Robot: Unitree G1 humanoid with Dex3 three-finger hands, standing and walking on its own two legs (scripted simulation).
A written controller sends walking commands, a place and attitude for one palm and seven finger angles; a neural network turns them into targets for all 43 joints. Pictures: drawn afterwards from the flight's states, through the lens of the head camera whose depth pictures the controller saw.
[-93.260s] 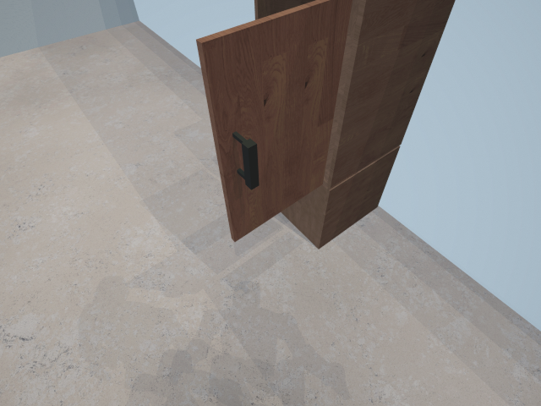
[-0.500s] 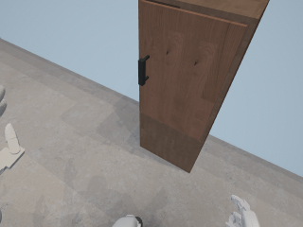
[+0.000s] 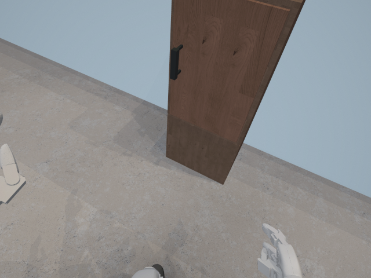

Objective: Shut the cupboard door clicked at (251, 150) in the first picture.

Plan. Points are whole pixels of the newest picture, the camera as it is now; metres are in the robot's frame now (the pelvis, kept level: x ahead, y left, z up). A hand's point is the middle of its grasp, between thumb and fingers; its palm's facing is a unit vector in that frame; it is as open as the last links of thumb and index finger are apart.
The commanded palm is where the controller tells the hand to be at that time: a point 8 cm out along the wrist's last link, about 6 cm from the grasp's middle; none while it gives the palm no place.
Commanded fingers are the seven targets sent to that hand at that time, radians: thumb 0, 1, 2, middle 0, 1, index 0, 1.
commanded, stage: stop stepping back and stand still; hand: left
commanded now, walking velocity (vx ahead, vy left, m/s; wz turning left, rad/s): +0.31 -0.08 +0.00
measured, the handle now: (177, 62) +0.88 +0.11 -0.01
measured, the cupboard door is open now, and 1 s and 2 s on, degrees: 0 0 0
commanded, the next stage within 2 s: let the arm hang, fingers relaxed in 0.88 s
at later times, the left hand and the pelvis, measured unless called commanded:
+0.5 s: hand out of the picture +0.11 +0.24 +0.19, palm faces +0.37 -0.81 -0.45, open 7.4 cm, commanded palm +0.06 +0.29 +0.19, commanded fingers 0.00 0.90 0.90 -0.20 -0.30 -0.20 -0.30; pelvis -0.09 +0.00 +0.01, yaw -3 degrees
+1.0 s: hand out of the picture +0.14 +0.28 +0.17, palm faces +0.40 -0.80 -0.46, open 7.4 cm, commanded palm none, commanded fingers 0.00 0.90 0.90 -0.20 -0.30 -0.20 -0.30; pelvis -0.07 +0.03 +0.01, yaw -2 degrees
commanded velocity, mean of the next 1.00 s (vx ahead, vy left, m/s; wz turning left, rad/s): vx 0.12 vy -0.01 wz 0.00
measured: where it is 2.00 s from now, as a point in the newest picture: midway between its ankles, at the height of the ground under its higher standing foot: outside the picture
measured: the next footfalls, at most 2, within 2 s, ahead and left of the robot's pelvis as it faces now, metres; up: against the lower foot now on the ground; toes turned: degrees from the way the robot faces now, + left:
right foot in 0.08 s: -0.09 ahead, -0.09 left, +0.00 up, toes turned -3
left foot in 0.24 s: +0.07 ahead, +0.11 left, +0.00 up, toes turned +0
